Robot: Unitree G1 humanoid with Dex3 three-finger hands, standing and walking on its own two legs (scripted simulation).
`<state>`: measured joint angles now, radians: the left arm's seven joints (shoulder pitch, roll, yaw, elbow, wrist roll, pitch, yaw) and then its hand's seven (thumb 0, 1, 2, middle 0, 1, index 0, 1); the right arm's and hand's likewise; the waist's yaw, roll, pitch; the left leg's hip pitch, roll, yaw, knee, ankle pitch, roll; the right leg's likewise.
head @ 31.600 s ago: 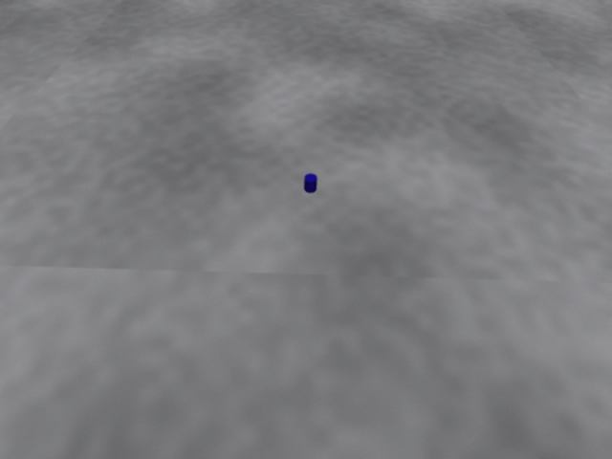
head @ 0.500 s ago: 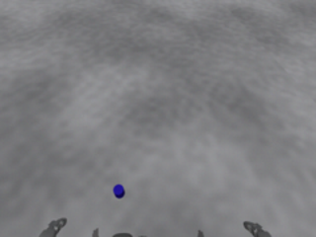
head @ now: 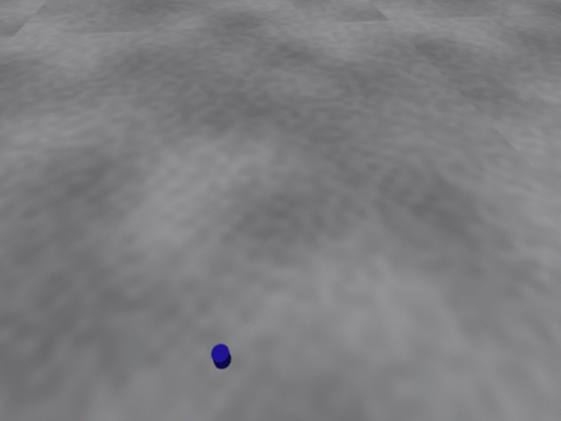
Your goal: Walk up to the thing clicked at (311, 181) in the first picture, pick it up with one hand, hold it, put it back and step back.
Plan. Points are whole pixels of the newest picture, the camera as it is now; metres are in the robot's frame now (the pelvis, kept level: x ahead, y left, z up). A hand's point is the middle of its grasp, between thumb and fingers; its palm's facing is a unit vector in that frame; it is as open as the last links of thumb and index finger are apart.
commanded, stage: stand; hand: left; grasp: from above
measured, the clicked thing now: (221, 356) +0.45 +0.20 -0.74
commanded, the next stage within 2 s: step back in 1.72 s
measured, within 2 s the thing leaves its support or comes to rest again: neither
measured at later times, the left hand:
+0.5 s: hand out of the picture +0.06 +0.23 -0.16, palm faces +0.02 -0.94 -0.33, open 7.4 cm
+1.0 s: hand out of the picture +0.07 +0.23 -0.15, palm faces +0.02 -0.94 -0.34, open 7.4 cm
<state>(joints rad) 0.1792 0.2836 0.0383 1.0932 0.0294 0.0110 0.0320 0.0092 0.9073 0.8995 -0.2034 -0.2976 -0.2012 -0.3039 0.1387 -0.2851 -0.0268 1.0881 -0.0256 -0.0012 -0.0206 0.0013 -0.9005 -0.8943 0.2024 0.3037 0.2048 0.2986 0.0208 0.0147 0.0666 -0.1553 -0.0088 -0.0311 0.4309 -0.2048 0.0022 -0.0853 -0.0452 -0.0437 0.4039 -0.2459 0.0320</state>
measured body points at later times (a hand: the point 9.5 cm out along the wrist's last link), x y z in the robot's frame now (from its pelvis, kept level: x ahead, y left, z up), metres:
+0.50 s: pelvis +0.00 -0.01 +0.00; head +0.01 -0.01 +0.45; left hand +0.06 +0.28 -0.13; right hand +0.06 -0.30 -0.14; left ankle +0.02 +0.12 -0.74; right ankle -0.01 -0.14 -0.74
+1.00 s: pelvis +0.01 -0.02 +0.01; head +0.02 -0.02 +0.45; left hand +0.07 +0.28 -0.13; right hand +0.08 -0.31 -0.14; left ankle +0.02 +0.12 -0.74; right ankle -0.01 -0.14 -0.74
